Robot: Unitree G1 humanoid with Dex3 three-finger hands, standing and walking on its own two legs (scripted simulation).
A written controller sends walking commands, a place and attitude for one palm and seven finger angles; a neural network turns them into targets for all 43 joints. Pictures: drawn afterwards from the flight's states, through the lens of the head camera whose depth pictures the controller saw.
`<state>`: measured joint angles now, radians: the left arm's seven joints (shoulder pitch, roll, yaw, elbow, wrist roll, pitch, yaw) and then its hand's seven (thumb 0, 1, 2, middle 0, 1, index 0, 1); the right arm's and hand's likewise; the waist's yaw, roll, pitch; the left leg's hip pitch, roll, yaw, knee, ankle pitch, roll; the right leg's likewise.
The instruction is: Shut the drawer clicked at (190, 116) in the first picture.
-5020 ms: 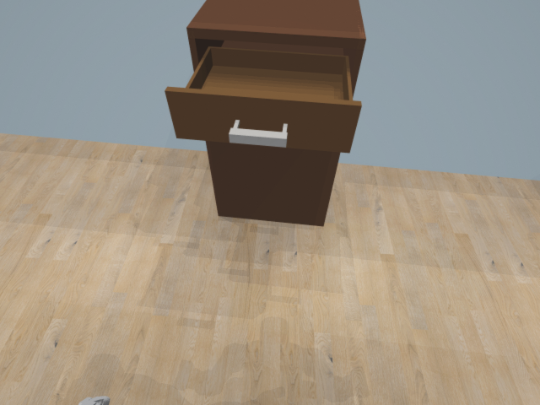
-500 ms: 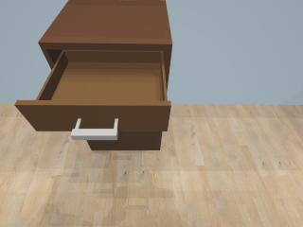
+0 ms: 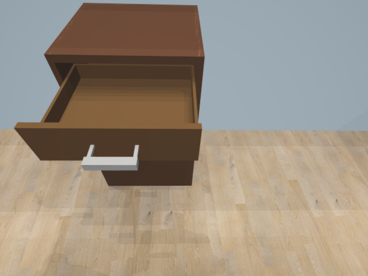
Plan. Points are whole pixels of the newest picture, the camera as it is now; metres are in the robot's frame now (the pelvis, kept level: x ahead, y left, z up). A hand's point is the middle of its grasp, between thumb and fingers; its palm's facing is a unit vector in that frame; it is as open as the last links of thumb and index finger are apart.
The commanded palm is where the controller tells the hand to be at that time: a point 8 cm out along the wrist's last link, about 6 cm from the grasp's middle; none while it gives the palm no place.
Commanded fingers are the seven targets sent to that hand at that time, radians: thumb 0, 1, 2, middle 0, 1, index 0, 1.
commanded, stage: shuffle to correct the standing spot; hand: left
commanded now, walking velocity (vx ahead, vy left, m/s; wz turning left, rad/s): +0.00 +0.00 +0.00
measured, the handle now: (112, 156) +0.39 +0.22 -0.01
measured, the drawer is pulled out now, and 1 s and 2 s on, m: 0.29 0.29 0.29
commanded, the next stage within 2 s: come to a stop and stand still in 0.44 s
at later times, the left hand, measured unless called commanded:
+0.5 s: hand out of the picture +0.07 +0.19 -0.18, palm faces +0.04 -0.97 -0.24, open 7.4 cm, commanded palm none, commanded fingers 0.00 0.90 0.90 -0.20 -0.30 -0.20 -0.30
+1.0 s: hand (112, 270) +0.16 +0.19 -0.17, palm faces +0.08 -0.96 -0.28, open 7.4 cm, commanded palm none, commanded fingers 0.00 0.90 0.90 -0.20 -0.30 -0.20 -0.30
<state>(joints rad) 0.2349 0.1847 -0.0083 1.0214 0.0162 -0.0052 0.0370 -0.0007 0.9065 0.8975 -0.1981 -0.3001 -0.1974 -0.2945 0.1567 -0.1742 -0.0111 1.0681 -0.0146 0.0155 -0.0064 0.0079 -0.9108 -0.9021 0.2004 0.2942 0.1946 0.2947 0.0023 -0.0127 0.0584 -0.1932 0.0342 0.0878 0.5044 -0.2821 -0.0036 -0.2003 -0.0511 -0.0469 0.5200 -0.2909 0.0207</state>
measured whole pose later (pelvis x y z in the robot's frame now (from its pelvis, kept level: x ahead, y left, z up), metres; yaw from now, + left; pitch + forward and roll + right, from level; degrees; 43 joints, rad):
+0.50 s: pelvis +0.07 +0.00 -0.01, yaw +1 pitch +1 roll +0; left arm 0.30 0.18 0.03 1.05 0.01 -0.03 0.01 0.00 0.91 0.90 -0.20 -0.30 -0.19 -0.29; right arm 0.35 -0.16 -0.01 1.14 -0.02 -0.01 -0.02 0.01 -0.91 -0.90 0.20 0.29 0.20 0.29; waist -0.02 0.03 0.05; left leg -0.21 0.03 0.07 0.67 -0.44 0.01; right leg -0.17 -0.07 -0.11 0.61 -0.45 0.02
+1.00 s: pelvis +0.12 -0.01 -0.01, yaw +3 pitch +0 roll +2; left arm 0.22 0.17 0.03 0.94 0.03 0.01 0.04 0.00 0.91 0.90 -0.20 -0.30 -0.20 -0.29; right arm 0.10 -0.18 -0.05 0.98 -0.01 0.07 -0.02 0.01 -0.91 -0.90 0.20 0.29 0.20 0.29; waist 0.01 0.03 0.10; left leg -0.40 0.00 0.03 0.77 -0.41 -0.01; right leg -0.27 -0.02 -0.06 0.67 -0.40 -0.04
